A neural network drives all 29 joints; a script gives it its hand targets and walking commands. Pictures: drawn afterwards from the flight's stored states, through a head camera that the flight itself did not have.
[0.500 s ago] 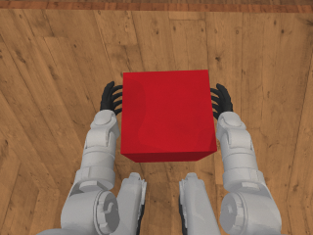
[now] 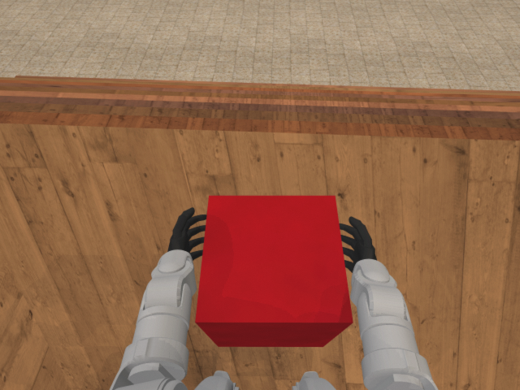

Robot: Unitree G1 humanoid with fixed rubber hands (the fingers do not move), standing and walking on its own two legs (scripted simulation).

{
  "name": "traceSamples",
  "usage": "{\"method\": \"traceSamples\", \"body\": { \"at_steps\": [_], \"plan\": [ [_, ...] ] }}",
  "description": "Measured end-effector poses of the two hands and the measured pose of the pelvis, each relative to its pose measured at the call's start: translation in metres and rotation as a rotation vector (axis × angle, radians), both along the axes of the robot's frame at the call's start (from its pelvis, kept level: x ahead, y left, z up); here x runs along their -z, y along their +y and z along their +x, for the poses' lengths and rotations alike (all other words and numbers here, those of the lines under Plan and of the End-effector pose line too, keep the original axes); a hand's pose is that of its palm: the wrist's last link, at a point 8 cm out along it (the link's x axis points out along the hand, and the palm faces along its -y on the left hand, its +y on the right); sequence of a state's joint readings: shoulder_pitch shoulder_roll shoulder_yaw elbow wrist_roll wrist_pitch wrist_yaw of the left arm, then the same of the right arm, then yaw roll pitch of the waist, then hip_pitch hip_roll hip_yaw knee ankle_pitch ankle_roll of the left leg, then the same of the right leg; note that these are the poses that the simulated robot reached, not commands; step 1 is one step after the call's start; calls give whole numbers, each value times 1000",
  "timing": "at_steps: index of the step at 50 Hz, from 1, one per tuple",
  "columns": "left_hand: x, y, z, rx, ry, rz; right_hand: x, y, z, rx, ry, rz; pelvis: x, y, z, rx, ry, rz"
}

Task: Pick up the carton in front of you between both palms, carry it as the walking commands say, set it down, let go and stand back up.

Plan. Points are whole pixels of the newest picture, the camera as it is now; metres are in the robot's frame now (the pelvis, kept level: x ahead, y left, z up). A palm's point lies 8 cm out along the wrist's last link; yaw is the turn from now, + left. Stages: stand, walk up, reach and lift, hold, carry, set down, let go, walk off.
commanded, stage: reach and lift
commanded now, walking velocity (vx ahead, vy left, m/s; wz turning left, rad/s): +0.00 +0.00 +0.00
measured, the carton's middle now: (271, 278) +0.32 +0.00 -0.09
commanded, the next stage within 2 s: hold in 1.32 s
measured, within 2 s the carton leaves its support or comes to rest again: neither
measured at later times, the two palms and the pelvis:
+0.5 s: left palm (162, 243) +0.30 +0.15 +0.08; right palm (384, 257) +0.30 -0.15 +0.07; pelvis +0.00 +0.00 +0.05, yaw +0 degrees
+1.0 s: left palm (162, 233) +0.31 +0.15 +0.09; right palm (386, 245) +0.31 -0.15 +0.08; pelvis +0.02 +0.00 +0.06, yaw +0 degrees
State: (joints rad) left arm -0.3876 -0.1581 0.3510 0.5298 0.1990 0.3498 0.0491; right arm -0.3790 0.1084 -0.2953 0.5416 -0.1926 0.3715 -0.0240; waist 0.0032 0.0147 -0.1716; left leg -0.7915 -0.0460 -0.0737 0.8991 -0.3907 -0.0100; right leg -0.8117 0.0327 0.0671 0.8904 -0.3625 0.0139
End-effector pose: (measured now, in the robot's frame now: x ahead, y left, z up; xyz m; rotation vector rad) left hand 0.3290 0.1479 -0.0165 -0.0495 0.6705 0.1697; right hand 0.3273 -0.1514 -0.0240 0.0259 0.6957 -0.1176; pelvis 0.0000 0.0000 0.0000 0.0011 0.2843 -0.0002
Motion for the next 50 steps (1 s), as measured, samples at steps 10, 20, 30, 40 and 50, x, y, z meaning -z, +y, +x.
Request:
{"method": "traceSamples", "body": {
  "at_steps": [10, 20, 30, 40, 50],
  "plan": [
    [-60, 2, -13, 25, -17, 16, -62, 2, -15, 6, -18, -12, -38, 1, 15, -1, -181, -3],
    [-94, 3, -24, 51, -15, 38, -98, 3, -27, -3, -16, -31, -50, 1, 10, -1, -330, -3],
    [-96, 0, -26, 44, -11, 31, -98, 0, -31, 0, -11, -23, -50, -1, -1, 4, -359, -1],
    [-102, -1, -21, 44, -15, 39, -105, -1, -24, -9, -17, -31, -52, -4, 5, 0, -367, -1],
    [-106, 1, -18, 57, -10, 58, -109, 0, -20, -23, -12, -51, -56, -4, 15, -3, -369, -2]
  ]
}}
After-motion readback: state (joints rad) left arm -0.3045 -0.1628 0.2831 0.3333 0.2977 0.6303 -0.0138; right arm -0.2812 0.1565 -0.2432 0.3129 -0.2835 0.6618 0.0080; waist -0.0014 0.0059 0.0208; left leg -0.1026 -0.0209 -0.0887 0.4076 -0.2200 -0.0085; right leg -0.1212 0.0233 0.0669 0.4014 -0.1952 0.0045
